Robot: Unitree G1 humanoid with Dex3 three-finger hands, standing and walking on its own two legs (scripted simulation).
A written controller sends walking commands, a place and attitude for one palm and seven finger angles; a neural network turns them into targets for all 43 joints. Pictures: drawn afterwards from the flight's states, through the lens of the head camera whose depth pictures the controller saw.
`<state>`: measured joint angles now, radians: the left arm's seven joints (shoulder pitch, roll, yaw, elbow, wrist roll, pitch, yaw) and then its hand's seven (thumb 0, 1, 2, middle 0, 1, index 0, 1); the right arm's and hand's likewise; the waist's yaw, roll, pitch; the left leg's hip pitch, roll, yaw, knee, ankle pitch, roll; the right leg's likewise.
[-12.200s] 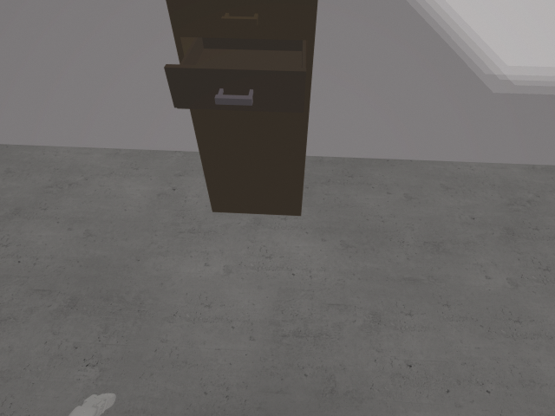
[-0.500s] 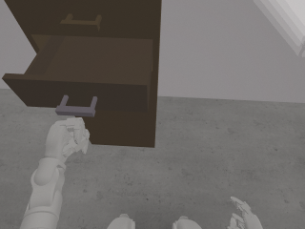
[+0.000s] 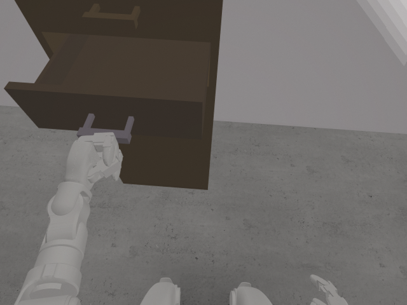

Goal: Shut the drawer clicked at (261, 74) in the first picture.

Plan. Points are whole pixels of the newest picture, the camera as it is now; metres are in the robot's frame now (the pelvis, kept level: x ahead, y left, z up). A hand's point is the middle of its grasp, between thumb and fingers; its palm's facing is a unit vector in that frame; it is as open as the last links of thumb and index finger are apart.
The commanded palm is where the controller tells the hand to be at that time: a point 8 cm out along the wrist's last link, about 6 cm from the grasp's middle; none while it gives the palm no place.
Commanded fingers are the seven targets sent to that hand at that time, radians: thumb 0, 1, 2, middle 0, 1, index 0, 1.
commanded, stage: push the drawer shut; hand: left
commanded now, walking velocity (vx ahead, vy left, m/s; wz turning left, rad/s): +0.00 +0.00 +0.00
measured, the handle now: (107, 127) +0.45 +0.22 +0.05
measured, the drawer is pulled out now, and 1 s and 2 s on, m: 0.19 0.06 0.00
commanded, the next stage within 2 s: pull the fist back off the drawer in 1.78 s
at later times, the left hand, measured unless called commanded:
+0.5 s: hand (122, 134) +0.44 +0.18 +0.05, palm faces -0.08 -1.00 -0.03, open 2.9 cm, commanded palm +0.43 +0.23 +0.05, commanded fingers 0.00 0.90 0.90 -1.40 -1.60 -1.40 -1.60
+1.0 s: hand (131, 111) +0.50 +0.18 +0.05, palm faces -0.06 -1.00 -0.03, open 3.0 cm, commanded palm +0.50 +0.22 +0.05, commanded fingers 0.00 0.90 0.90 -1.40 -1.60 -1.40 -1.60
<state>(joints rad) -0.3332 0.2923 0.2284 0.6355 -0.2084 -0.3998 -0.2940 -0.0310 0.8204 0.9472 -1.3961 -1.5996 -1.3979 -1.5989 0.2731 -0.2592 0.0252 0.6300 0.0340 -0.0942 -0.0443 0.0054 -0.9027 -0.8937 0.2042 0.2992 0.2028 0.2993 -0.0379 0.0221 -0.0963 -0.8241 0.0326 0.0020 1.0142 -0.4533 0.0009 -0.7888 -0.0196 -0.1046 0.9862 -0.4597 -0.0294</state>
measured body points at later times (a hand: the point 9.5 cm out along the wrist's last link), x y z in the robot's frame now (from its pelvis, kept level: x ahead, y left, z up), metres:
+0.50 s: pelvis -0.02 +0.01 -0.01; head +0.09 +0.02 +0.42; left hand +0.44 +0.24 +0.05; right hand +0.05 -0.26 -0.13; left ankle +0.02 +0.12 -0.67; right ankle +0.01 -0.10 -0.67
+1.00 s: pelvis -0.01 +0.01 -0.02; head +0.12 +0.03 +0.41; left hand +0.50 +0.23 +0.05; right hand +0.00 -0.25 -0.13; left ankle +0.02 +0.12 -0.67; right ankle +0.01 -0.10 -0.67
